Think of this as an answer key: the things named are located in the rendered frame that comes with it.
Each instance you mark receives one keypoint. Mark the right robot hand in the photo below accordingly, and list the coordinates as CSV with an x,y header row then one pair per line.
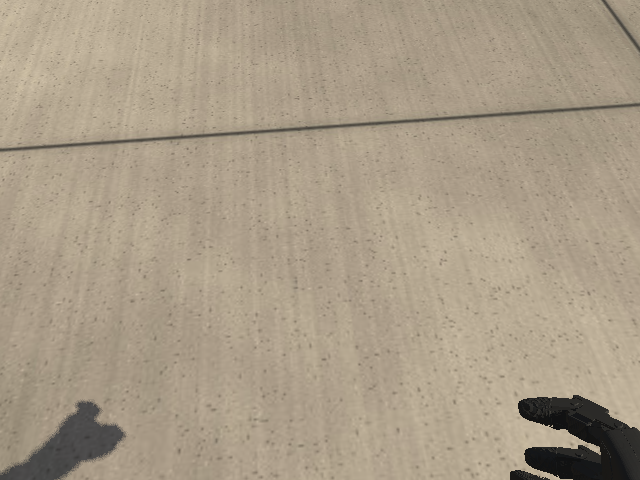
x,y
619,444

